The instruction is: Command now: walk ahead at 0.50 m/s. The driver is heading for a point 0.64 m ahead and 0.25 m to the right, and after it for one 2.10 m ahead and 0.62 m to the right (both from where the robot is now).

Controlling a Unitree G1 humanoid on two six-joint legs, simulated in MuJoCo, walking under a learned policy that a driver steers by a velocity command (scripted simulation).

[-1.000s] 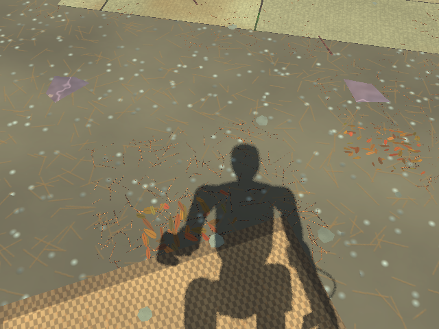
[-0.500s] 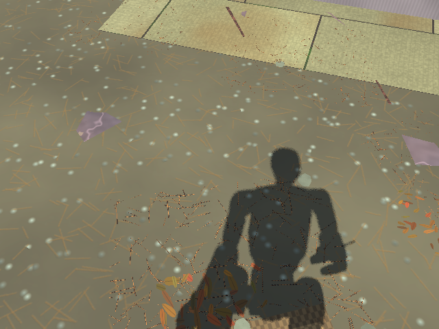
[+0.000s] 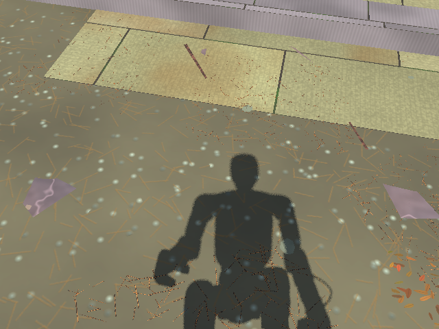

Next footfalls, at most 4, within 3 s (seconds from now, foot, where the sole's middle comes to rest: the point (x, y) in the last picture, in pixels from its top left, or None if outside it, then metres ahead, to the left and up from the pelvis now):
0.16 right None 0.26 -0.11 -0.78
0.70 left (192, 310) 0.55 0.07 -0.78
1.22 right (277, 252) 0.74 -0.21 -0.78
1.80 left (268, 168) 1.11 -0.23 -0.78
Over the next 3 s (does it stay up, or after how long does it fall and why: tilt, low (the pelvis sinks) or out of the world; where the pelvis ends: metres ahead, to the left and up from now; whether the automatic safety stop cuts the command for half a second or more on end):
stays up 1.50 -0.53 -0.01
